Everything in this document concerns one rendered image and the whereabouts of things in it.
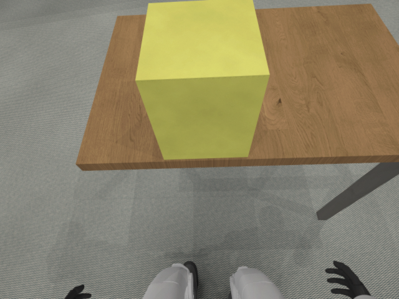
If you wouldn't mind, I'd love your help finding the left robot foot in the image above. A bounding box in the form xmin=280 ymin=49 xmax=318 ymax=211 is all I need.
xmin=184 ymin=261 xmax=198 ymax=299

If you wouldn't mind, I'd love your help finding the table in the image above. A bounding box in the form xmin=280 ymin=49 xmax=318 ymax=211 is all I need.
xmin=76 ymin=4 xmax=399 ymax=221

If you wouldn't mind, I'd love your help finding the carton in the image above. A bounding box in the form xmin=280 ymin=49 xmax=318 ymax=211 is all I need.
xmin=135 ymin=0 xmax=270 ymax=160

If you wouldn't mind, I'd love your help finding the robot right thigh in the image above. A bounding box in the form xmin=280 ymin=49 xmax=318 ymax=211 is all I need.
xmin=230 ymin=268 xmax=285 ymax=299

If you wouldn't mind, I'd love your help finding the left robot hand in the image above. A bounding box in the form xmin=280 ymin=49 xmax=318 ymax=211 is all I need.
xmin=64 ymin=285 xmax=92 ymax=299

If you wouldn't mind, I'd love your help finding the right robot hand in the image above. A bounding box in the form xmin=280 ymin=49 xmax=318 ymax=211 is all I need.
xmin=325 ymin=261 xmax=371 ymax=299

